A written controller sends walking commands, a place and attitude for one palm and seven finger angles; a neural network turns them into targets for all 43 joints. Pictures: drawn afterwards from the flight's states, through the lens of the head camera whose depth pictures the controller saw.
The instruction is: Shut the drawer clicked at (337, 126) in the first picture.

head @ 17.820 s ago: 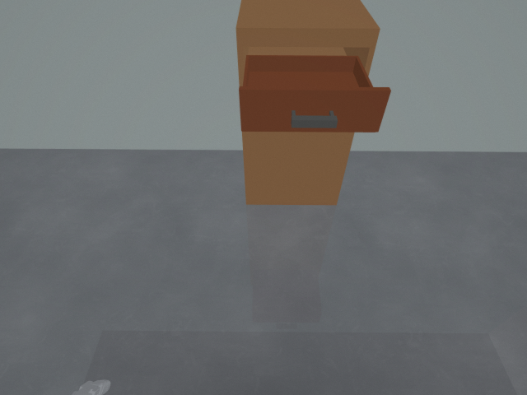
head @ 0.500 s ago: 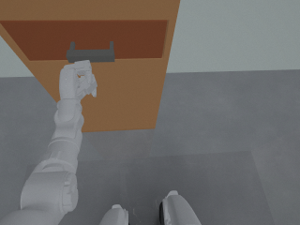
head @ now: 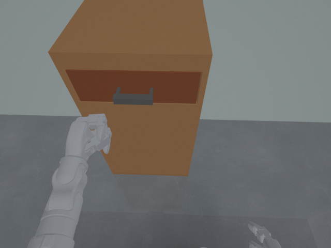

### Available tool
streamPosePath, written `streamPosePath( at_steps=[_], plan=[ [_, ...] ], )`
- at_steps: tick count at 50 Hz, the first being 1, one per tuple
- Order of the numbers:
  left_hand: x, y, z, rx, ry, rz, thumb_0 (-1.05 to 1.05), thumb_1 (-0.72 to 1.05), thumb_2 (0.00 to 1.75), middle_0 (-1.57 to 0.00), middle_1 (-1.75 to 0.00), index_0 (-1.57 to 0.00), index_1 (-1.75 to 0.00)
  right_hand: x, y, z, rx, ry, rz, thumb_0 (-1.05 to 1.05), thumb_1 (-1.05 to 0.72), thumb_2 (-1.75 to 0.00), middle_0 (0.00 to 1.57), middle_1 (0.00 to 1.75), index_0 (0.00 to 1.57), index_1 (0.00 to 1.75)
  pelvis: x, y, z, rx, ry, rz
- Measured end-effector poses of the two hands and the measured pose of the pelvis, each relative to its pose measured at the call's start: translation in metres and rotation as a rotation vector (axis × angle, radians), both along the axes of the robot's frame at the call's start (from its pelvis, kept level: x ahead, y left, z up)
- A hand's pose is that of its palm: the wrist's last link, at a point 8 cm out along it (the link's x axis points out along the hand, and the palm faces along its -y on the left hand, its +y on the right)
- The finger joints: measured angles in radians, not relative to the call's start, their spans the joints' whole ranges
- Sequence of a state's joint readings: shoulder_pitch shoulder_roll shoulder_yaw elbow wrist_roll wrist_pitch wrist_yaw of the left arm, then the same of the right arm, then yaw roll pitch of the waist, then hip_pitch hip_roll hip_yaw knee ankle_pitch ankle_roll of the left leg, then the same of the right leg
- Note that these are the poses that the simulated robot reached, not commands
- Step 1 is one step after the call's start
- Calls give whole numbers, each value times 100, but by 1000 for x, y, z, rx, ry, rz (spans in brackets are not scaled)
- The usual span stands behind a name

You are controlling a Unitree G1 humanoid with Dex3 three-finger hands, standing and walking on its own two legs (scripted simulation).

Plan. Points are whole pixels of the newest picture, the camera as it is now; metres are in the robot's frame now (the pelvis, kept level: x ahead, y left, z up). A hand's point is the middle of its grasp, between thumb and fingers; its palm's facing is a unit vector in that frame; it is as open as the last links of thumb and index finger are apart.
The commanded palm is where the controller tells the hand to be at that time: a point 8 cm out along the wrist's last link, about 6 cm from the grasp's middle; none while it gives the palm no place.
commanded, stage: draw the hand back to the body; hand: left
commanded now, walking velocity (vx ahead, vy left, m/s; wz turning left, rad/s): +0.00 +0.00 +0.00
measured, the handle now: (134, 94) +0.58 +0.13 +0.00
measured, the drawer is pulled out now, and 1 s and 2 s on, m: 0.00 0.00 0.00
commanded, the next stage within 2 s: step back with the hand held close in 0.90 s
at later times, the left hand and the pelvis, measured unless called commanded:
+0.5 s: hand (42, 167) +0.24 +0.22 +0.16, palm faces +0.29 -0.91 -0.31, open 3.2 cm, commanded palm +0.19 +0.26 +0.18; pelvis +0.01 +0.01 +0.03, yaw +1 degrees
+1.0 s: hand out of the picture +0.18 +0.25 +0.19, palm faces +0.42 -0.83 -0.38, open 3.2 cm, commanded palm +0.13 +0.28 +0.21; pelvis +0.00 +0.00 +0.03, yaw +0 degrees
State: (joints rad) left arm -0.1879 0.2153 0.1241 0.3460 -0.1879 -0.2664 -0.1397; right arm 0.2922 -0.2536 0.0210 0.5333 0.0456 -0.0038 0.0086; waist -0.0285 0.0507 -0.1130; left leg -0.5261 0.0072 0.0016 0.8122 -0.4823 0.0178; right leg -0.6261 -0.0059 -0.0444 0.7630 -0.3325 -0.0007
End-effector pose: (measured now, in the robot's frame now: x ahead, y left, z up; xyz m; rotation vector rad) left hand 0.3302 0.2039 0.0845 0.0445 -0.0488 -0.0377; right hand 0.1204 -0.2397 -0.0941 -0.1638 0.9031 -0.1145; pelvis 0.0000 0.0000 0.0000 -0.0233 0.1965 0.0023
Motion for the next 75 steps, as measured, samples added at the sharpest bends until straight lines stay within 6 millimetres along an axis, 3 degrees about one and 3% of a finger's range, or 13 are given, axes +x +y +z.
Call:
streamPosePath(
  at_steps=[13,25,34,41,50,58,64,68,75],
  plan=[
    [-75,30,48,206,25,187,1,89,90,-140,-160,-140,-160,57,21,42,-24,-189,51,1,-91,-90,20,30,20,30,2,4,23,11,-159,2],
    [-130,55,94,278,-54,324,1,89,90,-140,-160,-140,-160,74,43,53,-3,-237,135,1,-91,-90,20,30,20,30,12,6,33,7,-235,9],
    [-166,78,120,370,-94,423,1,89,90,-141,-160,-140,-160,68,39,50,-8,-223,139,1,-90,-90,20,30,20,30,13,6,35,2,-255,6],
    [-190,83,141,432,-158,467,1,89,90,-141,-160,-140,-160,64,33,50,-19,-243,132,1,-90,-90,20,30,20,30,11,6,34,3,-269,6],
    [-187,78,122,377,-111,459,1,89,90,-141,-160,-141,-160,53,28,51,-35,-242,121,1,-90,-90,20,30,20,30,1,2,34,7,-276,1],
    [-183,83,141,458,-196,428,1,88,90,-141,-160,-141,-160,41,18,53,-48,-223,69,1,-90,-90,20,30,20,30,-5,4,35,-2,-230,-15],
    [-177,82,121,476,-101,343,1,89,90,-141,-160,-140,-160,20,6,49,-73,-160,-12,1,-90,-90,20,30,20,30,-16,15,36,12,-188,-30],
    [-186,85,119,502,-86,307,1,88,90,-141,-160,-140,-160,5,5,47,-88,-130,-41,1,-91,-90,20,30,20,30,-22,19,34,19,-180,-30],
    [-214,92,139,545,-203,342,1,88,90,-141,-160,-140,-160,-6,14,49,-84,-168,-29,1,-91,-90,20,30,20,30,-38,21,29,30,-201,-27]
  ],
)
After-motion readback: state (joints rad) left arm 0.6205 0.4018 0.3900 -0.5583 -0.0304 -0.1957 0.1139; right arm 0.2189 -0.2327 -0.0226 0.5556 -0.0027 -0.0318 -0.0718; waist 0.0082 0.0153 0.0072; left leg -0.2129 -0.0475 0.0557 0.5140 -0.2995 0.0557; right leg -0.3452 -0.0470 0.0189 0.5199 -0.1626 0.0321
